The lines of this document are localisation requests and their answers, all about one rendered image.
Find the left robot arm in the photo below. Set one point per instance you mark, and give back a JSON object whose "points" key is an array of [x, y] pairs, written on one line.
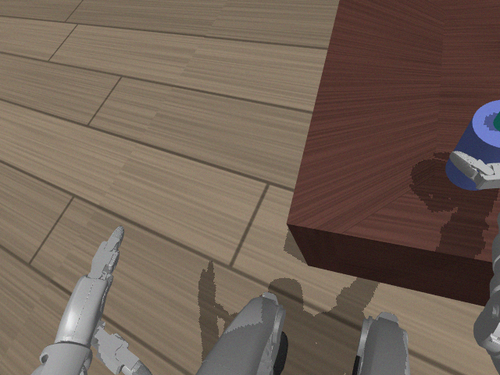
{"points": [[65, 358]]}

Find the right robot hand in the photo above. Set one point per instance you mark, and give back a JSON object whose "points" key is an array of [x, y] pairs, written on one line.
{"points": [[488, 176]]}

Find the left robot hand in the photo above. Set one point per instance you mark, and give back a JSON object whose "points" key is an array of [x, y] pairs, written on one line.
{"points": [[81, 321]]}

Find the bottle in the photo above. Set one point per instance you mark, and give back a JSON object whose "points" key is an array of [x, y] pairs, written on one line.
{"points": [[480, 140]]}

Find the left robot foot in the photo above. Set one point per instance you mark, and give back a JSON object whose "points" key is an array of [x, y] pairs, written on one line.
{"points": [[281, 355]]}

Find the right robot arm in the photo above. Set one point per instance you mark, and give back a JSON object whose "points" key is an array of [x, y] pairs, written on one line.
{"points": [[486, 329]]}

